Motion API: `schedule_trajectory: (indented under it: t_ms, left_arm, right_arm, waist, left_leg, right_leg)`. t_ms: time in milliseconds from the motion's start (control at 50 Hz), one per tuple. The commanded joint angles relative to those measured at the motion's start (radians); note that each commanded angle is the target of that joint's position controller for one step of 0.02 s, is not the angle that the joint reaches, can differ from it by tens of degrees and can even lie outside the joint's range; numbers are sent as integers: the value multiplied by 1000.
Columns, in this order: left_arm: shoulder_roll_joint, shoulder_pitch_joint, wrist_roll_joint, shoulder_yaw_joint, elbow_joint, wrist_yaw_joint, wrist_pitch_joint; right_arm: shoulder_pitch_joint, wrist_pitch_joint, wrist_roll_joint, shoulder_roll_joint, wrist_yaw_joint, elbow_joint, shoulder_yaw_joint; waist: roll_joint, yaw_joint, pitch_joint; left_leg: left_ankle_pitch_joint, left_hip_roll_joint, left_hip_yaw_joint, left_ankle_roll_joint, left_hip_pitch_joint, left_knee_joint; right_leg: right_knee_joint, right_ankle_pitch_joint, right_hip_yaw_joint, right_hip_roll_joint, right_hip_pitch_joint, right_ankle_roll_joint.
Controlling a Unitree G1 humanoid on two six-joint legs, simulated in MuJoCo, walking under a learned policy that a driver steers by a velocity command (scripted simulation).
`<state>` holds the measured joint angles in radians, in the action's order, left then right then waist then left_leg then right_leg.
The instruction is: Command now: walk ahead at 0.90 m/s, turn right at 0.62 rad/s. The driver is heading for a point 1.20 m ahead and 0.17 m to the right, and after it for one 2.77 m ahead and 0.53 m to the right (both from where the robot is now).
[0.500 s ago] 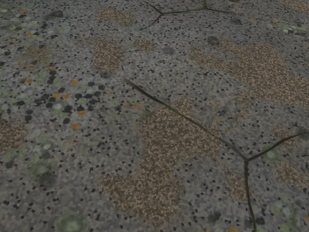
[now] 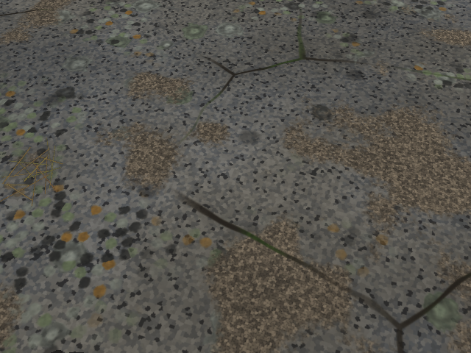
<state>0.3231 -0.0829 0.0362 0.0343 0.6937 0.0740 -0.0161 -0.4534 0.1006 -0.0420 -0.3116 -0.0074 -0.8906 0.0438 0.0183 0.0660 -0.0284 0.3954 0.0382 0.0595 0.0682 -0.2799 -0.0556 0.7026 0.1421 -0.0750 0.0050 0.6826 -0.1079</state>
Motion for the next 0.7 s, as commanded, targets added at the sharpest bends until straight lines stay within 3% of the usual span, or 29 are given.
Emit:
schedule_trajectory:
  t_ms: [20,40,60,80,100,120,140,160,180,220,260,300,340,360,400,420,440,460,480,500,520,540,560,580,600,620,660,700]
  left_arm:
    - [86,-99,-4,19,-52,-9,-20]
    - [131,-337,-3,43,18,-21,-23]
    - [237,-471,7,83,53,-39,-20]
    - [292,-440,-11,99,55,-45,-12]
    - [267,-392,-29,99,51,-41,-13]
    - [243,-375,-32,96,55,-48,-18]
    - [195,-363,-28,87,68,-54,-21]
    - [164,-330,-25,75,76,-62,-27]
    - [141,-301,-21,64,72,-65,-32]
    - [132,-302,-32,57,73,-63,-50]
    - [140,-302,-38,59,70,-63,-64]
    - [134,-312,-41,63,77,-64,-72]
    - [126,-372,-61,62,105,-61,-84]
    - [134,-388,-65,63,117,-61,-89]
    - [161,-402,-57,67,135,-70,-91]
    - [185,-408,-48,71,141,-77,-90]
    - [212,-400,-26,75,145,-81,-87]
    - [230,-359,-8,78,146,-83,-80]
    - [190,-306,8,69,138,-85,-82]
    - [17,-440,-38,30,99,-80,-85]
    - [44,-428,-44,15,94,-74,-90]
    - [82,-296,-27,19,80,-76,-87]
    - [89,-201,-13,15,59,-66,-86]
    - [76,-120,6,10,33,-57,-84]
    - [52,-127,20,2,3,-47,-77]
    - [33,-106,32,-8,-10,-43,-67]
    - [13,-53,45,-24,-59,-35,-58]
    - [24,54,35,-41,-124,-21,-65]
  right_arm:
    - [3,4,-14,-175,-13,31,32]
    - [39,-3,-11,-191,-19,44,34]
    - [36,6,2,-150,-13,79,16]
    - [78,34,7,-64,11,127,-2]
    - [183,49,-3,-130,14,169,1]
    - [239,59,-4,-128,18,193,-8]
    - [247,62,-10,-108,19,201,-20]
    - [259,48,-25,-91,20,219,-26]
    - [231,24,-41,-81,23,215,-33]
    - [246,-16,-49,-71,26,237,-39]
    - [393,-27,-38,-63,36,308,-49]
    - [469,-21,-21,-30,54,337,-65]
    - [505,-13,-7,1,62,342,-73]
    - [512,-12,-2,-6,59,340,-70]
    - [505,-13,-4,-41,46,335,-57]
    - [455,-12,-5,-69,37,321,-43]
    - [341,-10,6,-116,23,289,-21]
    - [165,-12,18,-152,5,241,-1]
    - [-44,-16,10,-198,-20,186,23]
    - [-106,-12,-39,-295,-26,176,56]
    - [-70,-18,-16,-258,1,169,57]
    - [27,-14,-1,-185,11,166,48]
    - [54,-10,6,-128,18,148,39]
    - [47,-10,5,-92,20,122,28]
    - [39,-9,8,-70,15,96,18]
    - [23,-6,14,-50,16,74,12]
    - [5,4,31,-67,13,53,17]
    - [59,10,28,-103,7,70,30]
  waist:
    - [116,-131,-32]
    - [98,-244,-142]
    - [-41,-280,-225]
    - [-312,-203,-261]
    - [-163,-214,-200]
    - [-56,-197,-123]
    - [40,-151,-35]
    - [57,-101,21]
    - [49,-59,58]
    - [11,-33,118]
    - [0,-52,185]
    - [-26,-78,188]
    - [-36,-123,139]
    - [-40,-136,122]
    - [-48,-135,75]
    - [-71,-109,22]
    - [-96,-49,-56]
    - [-103,58,-136]
    - [-86,162,-206]
    - [241,65,-346]
    - [288,61,-417]
    - [161,50,-226]
    - [27,43,-120]
    - [-26,30,-36]
    - [27,-24,4]
    - [28,-45,42]
    - [29,-81,100]
    - [38,-96,156]
  left_leg:
    - [-1506,-268,-126,49,193,-449]
    - [-1479,-252,-153,24,313,-750]
    - [-1102,-173,-158,-6,605,-1129]
    - [-65,64,-85,-56,973,-1488]
    - [-86,28,68,-34,1137,-1551]
    - [-138,-44,88,-34,1151,-1501]
    - [-155,-87,70,-32,1099,-1383]
    - [-129,-113,64,-46,1047,-1306]
    - [-99,-125,50,-60,1011,-1266]
    - [-34,-147,15,-85,1006,-1164]
    - [-145,-143,-51,-113,979,-977]
    - [-360,-123,-89,-113,869,-746]
    - [-574,-89,-121,-78,718,-600]
    - [-620,-77,-122,-62,698,-554]
    - [-565,-38,-127,-30,678,-476]
    - [-492,-5,-127,-19,621,-463]
    - [-398,19,-112,-4,512,-476]
    - [-333,8,-112,7,345,-465]
    - [-201,-78,-54,25,109,-526]
    - [70,-402,466,169,-169,-484]
    - [150,-446,815,209,-185,-290]
    - [159,-384,686,201,-41,-268]
    - [78,-346,560,200,98,-255]
    - [-13,-288,464,176,212,-232]
    - [-62,-270,437,187,288,-219]
    - [-97,-246,418,192,343,-195]
    - [-101,-226,383,202,423,-129]
    - [-167,-184,306,199,580,-42]
  right_leg:
    - [21,123,-122,129,-354,-71]
    - [-38,137,-78,143,-622,-102]
    - [-116,402,212,-4,-904,-170]
    - [-355,589,847,-243,-1058,-288]
    - [-423,478,972,-250,-1063,-305]
    - [-423,374,840,-248,-967,-286]
    - [-447,275,741,-215,-804,-253]
    - [-466,217,655,-166,-673,-230]
    - [-485,193,595,-124,-579,-224]
    - [-526,154,535,-83,-453,-234]
    - [-596,71,481,-36,-328,-224]
    - [-605,-127,402,8,-293,-175]
    - [-636,-350,383,-14,-334,-129]
    - [-632,-433,379,-30,-412,-114]
    - [-543,-682,358,-49,-606,-85]
    - [-447,-854,360,-67,-688,-63]
    - [-289,-983,361,-86,-737,-43]
    - [-68,-987,338,-82,-707,-28]
    - [205,-826,307,-45,-540,-25]
    - [695,-76,219,99,-203,21]
    - [784,284,218,136,-58,11]
    - [764,197,225,61,20,-2]
    - [716,156,217,26,27,-5]
    - [659,161,201,1,19,-7]
    - [623,178,194,-20,20,6]
    - [587,213,181,-42,31,22]
    - [455,242,166,-87,72,61]
    - [220,87,132,-104,-12,100]
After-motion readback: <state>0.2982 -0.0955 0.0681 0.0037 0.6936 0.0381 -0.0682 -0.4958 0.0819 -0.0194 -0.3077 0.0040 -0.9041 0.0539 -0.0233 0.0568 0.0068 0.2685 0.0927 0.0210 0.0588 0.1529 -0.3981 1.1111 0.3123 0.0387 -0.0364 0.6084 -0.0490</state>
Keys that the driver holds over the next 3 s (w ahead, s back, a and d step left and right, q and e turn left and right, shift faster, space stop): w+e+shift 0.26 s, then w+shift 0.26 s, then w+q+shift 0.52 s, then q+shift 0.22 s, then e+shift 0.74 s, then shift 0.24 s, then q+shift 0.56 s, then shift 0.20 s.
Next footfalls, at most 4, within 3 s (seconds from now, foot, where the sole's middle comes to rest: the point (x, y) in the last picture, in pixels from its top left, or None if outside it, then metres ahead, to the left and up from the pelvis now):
0.04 right None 0.21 -0.10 -0.75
0.48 left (247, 278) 0.70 -0.05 -0.75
0.88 right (342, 195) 0.99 -0.40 -0.75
1.28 left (278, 121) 1.38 -0.23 -0.75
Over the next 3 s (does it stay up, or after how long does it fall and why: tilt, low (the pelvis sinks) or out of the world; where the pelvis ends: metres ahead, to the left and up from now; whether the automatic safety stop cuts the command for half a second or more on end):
stays up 1.33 -0.35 0.03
